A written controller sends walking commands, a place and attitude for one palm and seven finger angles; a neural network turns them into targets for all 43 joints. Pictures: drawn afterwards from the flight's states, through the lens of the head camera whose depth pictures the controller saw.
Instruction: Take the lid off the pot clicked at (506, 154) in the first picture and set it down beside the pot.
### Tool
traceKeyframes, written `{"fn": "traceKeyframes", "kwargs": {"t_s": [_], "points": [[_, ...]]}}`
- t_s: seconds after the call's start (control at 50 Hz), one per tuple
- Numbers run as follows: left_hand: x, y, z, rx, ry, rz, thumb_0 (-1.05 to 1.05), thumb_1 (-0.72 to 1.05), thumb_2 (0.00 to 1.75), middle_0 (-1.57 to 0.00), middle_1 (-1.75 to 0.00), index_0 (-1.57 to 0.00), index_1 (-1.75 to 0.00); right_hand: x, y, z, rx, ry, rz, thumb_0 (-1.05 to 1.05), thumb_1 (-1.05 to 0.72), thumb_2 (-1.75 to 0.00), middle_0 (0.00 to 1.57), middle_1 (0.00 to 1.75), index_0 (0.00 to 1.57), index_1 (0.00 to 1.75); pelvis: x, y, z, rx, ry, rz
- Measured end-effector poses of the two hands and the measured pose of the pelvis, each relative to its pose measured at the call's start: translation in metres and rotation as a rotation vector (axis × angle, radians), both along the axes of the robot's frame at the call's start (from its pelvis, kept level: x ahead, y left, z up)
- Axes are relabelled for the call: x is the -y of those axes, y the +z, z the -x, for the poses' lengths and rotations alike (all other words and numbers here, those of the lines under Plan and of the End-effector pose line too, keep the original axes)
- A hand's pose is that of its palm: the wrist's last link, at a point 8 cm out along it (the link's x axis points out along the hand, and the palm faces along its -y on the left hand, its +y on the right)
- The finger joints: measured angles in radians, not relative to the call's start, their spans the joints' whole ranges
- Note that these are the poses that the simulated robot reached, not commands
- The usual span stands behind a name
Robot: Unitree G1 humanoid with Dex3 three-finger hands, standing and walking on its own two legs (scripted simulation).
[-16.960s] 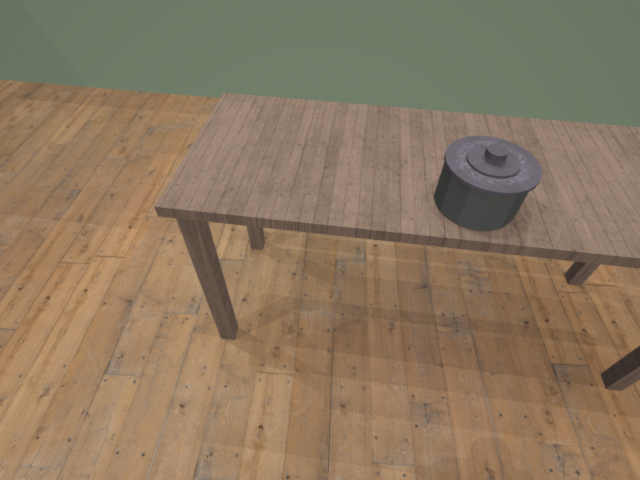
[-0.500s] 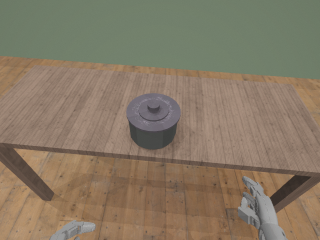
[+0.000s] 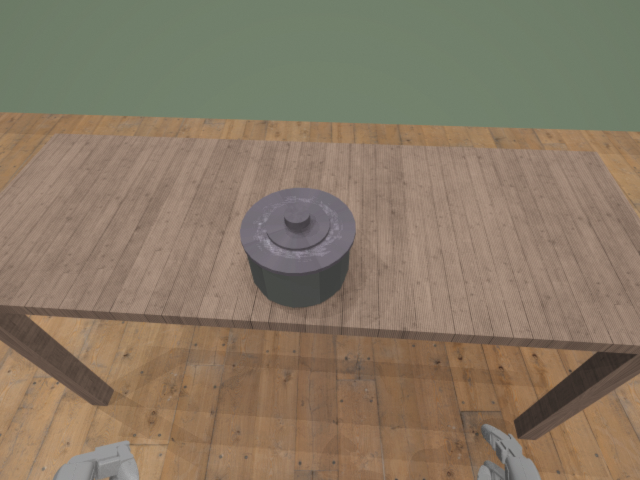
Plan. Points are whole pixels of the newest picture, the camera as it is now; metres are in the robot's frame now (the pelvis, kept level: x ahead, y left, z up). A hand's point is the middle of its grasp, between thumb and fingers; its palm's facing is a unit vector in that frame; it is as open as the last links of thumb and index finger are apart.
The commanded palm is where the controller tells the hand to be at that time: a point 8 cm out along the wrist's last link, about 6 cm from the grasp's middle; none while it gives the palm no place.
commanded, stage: raise the hand higher, near the body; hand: left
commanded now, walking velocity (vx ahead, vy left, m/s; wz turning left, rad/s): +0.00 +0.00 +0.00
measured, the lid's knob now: (297, 217) +0.49 +0.09 +0.03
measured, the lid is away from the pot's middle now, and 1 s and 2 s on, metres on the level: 0.00 0.00 0.00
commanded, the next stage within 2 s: reach forward and open the fingers in 0.58 s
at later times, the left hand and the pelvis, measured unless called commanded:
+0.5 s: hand (103, 433) +0.15 +0.24 +0.06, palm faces +0.28 -0.87 -0.40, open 3.1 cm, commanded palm +0.11 +0.27 +0.10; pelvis +0.00 +0.00 +0.01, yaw +0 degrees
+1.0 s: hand (67, 411) +0.16 +0.27 +0.08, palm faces -0.23 -0.09 -0.97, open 3.0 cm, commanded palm +0.16 +0.26 +0.14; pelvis -0.02 +0.00 +0.00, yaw +0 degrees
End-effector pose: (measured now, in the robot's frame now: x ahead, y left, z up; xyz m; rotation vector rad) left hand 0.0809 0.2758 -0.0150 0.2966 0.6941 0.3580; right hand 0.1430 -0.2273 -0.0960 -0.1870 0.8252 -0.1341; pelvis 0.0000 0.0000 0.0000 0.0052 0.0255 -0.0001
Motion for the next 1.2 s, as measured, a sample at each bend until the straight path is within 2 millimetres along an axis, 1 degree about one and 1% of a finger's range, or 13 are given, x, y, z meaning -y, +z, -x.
{"fn": "traceKeyframes", "kwargs": {"t_s": [0.16, 0.26, 0.36, 0.44, 0.52, 0.7, 0.76, 0.82, 0.9, 0.94, 1.02, 1.1, 1.2], "points": [[-0.001, 0.03, -0.014, 0.104, -0.042, -0.036, 0.02, 0.9, 0.89, -1.29, -1.5, -1.28, -1.5, 0.003, 0.016, -0.028, 0.09, -0.005, 0.013, 0.01, -0.91, -0.9, 0.2, 0.3, 0.2, 0.3, -0.002, 0.002, -0.006, 0.011, -0.006, -0.001], [-0.001, 0.049, -0.021, 0.187, -0.057, -0.058, 0.02, 0.9, 0.89, -1.29, -1.5, -1.29, -1.5, -0.006, 0.026, -0.048, 0.151, 0.026, -0.002, 0.01, -0.91, -0.9, 0.2, 0.3, 0.2, 0.3, -0.003, 0.003, -0.007, 0.021, -0.005, -0.001], [-0.002, 0.068, -0.028, 0.262, -0.068, -0.082, 0.02, 0.9, 0.89, -1.29, -1.5, -1.29, -1.5, -0.019, 0.032, -0.059, 0.182, 0.068, -0.019, 0.01, -0.91, -0.9, 0.2, 0.3, 0.2, 0.3, -0.004, 0.005, -0.007, 0.032, -0.002, 0.0], [-0.002, 0.086, -0.033, 0.329, -0.083, -0.112, 0.02, 0.9, 0.89, -1.3, -1.5, -1.29, -1.5, -0.027, 0.032, -0.06, 0.186, 0.093, -0.038, 0.01, -0.91, -0.9, 0.2, 0.3, 0.2, 0.3, -0.004, 0.005, -0.006, 0.039, 0.0, 0.0], [-0.002, 0.1, -0.038, 0.382, -0.099, -0.133, 0.02, 0.9, 0.89, -1.3, -1.5, -1.29, -1.5, -0.031, 0.029, -0.055, 0.171, 0.107, -0.049, 0.01, -0.91, -0.9, 0.2, 0.3, 0.2, 0.3, -0.004, 0.006, -0.004, 0.046, 0.001, 0.001], [0.0, 0.134, -0.05, 0.514, -0.145, -0.192, 0.02, 0.9, 0.89, -1.3, -1.5, -1.29, -1.5, -0.024, 0.021, -0.035, 0.125, 0.09, -0.045, 0.01, -0.91, -0.9, 0.2, 0.3, 0.2, 0.3, -0.002, 0.006, 0.001, 0.059, -0.003, 0.003], [0.005, 0.147, -0.058, 0.411, -0.308, -0.495, 0.02, 0.89, 0.89, -1.29, -1.5, -1.29, -1.5, -0.018, 0.017, -0.03, 0.086, 0.104, -0.036, 0.01, -0.91, -0.9, 0.2, 0.3, 0.2, 0.3, -0.001, 0.004, 0.004, 0.031, -0.011, 0.003], [0.009, 0.15, -0.064, 0.271, -0.47, -0.765, 0.01, 0.87, 0.88, -1.27, -1.49, -1.26, -1.49, -0.01, 0.011, -0.028, 0.038, 0.099, -0.049, 0.01, -0.91, -0.9, 0.2, 0.3, 0.2, 0.3, -0.001, 0.002, 0.011, 0.009, -0.023, 0.004], [0.006, 0.151, -0.069, 0.096, -0.633, -0.992, 0.01, 0.8, 0.89, -1.22, -1.44, -1.21, -1.43, -0.003, 0.006, -0.029, 0.012, 0.084, -0.068, 0.01, -0.91, -0.9, 0.2, 0.3, 0.2, 0.3, -0.001, 0.0, 0.018, -0.003, -0.024, 0.006], [0.004, 0.151, -0.071, 0.036, -0.685, -1.035, 0.01, 0.76, 0.9, -1.2, -1.38, -1.19, -1.38, -0.001, 0.005, -0.029, 0.016, 0.076, -0.078, 0.01, -0.91, -0.9, 0.2, 0.3, 0.2, 0.3, -0.002, 0.0, 0.021, -0.003, -0.017, 0.006], [0.003, 0.149, -0.076, -0.032, -0.766, -1.013, 0.01, 0.65, 0.95, -1.17, -1.24, -1.16, -1.24, -0.002, 0.005, -0.031, 0.031, 0.071, -0.086, 0.01, -0.91, -0.9, 0.2, 0.3, 0.2, 0.3, -0.003, 0.001, 0.024, 0.004, 0.001, 0.008], [0.007, 0.153, -0.082, -0.017, -0.844, -1.004, 0.01, 0.54, 1.0, -1.14, -1.08, -1.13, -1.08, -0.005, 0.006, -0.029, 0.041, 0.079, -0.082, 0.01, -0.91, -0.9, 0.2, 0.3, 0.2, 0.3, -0.004, 0.002, 0.028, 0.012, 0.011, 0.01], [0.004, 0.157, -0.09, 0.025, -0.866, -1.015, 0.0, 0.4, 1.05, -1.08, -0.89, -1.08, -0.89, -0.012, 0.007, -0.02, 0.022, 0.09, -0.09, 0.01, -0.91, -0.9, 0.2, 0.3, 0.2, 0.3, -0.006, 0.004, 0.033, 0.022, 0.013, 0.014]]}}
